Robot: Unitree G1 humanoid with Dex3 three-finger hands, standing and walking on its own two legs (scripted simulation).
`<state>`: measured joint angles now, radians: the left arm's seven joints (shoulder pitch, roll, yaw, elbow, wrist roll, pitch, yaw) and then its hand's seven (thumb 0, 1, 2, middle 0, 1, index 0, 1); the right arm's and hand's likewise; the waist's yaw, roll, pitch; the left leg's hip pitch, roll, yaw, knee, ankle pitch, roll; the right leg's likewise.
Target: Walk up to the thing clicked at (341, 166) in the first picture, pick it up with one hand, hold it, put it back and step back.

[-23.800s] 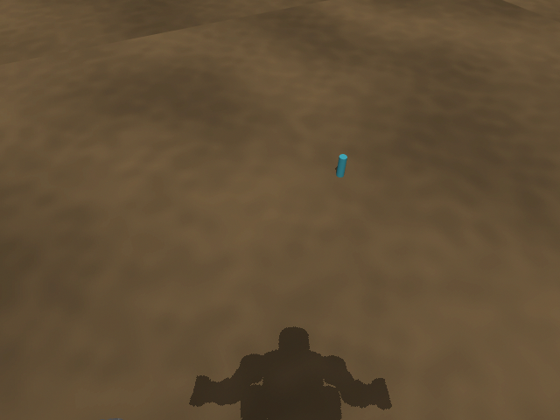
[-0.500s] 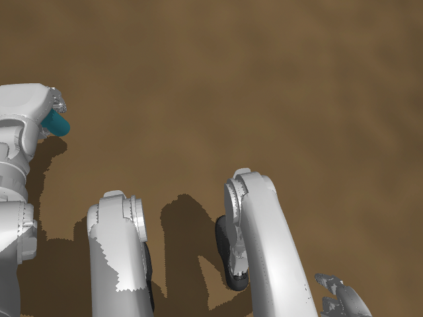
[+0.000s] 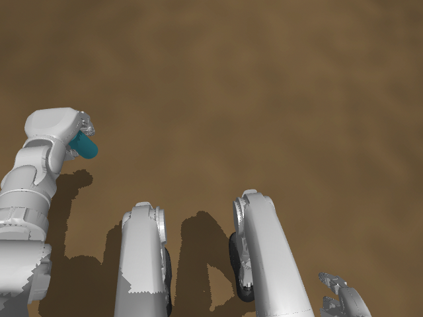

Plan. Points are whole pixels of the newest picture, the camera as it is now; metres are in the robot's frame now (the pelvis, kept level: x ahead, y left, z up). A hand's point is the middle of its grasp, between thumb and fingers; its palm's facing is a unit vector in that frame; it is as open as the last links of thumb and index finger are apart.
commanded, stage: lift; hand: left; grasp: from above
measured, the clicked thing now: (79, 142) +0.46 +0.26 -0.14
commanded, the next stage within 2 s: hold in 1.10 s
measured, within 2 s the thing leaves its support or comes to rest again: neither
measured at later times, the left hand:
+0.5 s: hand (6, 129) +0.38 +0.25 +0.11, palm faces -0.43 -0.09 -0.90, open 6.8 cm
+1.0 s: hand out of the picture +0.39 +0.23 +0.21, palm faces -0.42 -0.09 -0.90, open 6.9 cm
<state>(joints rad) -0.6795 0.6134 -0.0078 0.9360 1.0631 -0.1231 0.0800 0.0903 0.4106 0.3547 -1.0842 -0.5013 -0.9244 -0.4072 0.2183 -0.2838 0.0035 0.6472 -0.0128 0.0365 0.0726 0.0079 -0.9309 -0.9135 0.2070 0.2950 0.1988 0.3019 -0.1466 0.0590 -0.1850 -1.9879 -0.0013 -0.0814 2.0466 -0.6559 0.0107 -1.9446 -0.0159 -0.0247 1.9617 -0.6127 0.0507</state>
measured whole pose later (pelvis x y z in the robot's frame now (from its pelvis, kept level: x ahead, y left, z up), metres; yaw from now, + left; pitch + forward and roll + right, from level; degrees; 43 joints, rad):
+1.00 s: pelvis +0.06 -0.01 +0.28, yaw +2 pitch +11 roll -1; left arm -0.36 0.40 -0.16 0.85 0.99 0.03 0.14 0.09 0.40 0.38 -1.07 -0.50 -0.92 -0.42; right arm 0.27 -0.25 -0.03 0.74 0.04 -0.01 -0.06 0.01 -0.91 -0.91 0.21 0.29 0.20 0.30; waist -0.07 0.04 -0.10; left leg -0.71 0.03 0.00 0.93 -0.41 -0.01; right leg -0.72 -0.01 0.02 0.89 -0.37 0.03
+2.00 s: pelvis +0.08 -0.01 +0.32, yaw +1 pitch +3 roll +0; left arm -0.26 0.39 -0.20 0.64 0.99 0.01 -0.05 0.12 0.44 0.32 -1.14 -0.46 -0.93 -0.38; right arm 0.22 -0.26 -0.04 0.68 0.06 0.05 -0.05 0.01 -0.91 -0.90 0.20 0.29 0.20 0.30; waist -0.01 0.05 -0.05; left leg -0.34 0.02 0.03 0.58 -0.30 -0.01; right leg -0.37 -0.01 0.04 0.59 -0.27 0.02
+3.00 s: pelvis +0.08 -0.01 +0.33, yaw +1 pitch +0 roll +0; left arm -0.23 0.40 -0.21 0.55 0.97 0.02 -0.10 0.11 0.44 0.34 -1.07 -0.50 -0.92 -0.39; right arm 0.18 -0.26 -0.01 0.66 0.08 0.06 -0.07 0.01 -0.91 -0.91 0.20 0.29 0.20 0.30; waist 0.02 0.06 -0.01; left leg -0.23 0.02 0.04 0.47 -0.25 -0.01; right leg -0.27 -0.02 0.04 0.49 -0.23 0.02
